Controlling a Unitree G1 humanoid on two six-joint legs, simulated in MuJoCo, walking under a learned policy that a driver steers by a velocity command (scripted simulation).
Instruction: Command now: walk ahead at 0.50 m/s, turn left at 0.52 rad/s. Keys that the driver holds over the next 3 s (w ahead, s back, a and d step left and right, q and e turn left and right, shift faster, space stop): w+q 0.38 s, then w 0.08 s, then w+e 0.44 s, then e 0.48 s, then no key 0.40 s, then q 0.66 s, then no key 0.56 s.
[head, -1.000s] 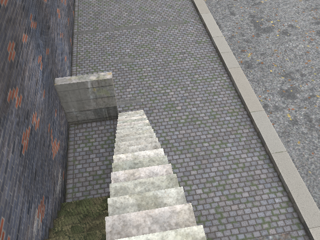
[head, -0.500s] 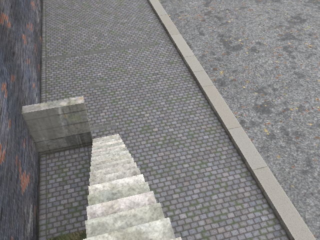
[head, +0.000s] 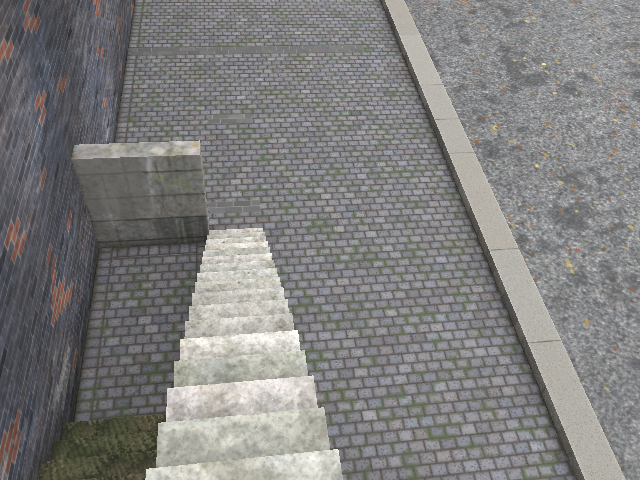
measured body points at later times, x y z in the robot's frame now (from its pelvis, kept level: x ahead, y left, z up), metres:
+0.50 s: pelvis +0.30 +0.08 -0.34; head +0.31 +0.10 +0.11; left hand +0.25 +0.36 -0.48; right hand +0.37 -0.18 -0.47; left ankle +0.18 +0.12 -1.02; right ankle +0.42 -0.03 -0.97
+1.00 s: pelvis +0.60 +0.17 -0.56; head +0.61 +0.18 -0.11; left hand +0.48 +0.36 -0.71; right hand +0.81 -0.05 -0.66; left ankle +0.66 +0.34 -1.27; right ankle +0.45 +0.02 -1.21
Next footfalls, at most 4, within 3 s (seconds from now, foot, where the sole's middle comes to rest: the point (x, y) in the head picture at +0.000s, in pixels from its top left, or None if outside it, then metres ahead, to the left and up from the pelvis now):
0.06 right None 0.08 -0.12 -0.86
0.32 left None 0.22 0.13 -1.06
0.66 right None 0.48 0.04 -1.25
1.08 left None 0.72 0.33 -1.45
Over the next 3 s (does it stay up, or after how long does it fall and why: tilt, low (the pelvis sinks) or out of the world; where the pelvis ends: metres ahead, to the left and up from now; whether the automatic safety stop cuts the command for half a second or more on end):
stays up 0.95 0.17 -0.86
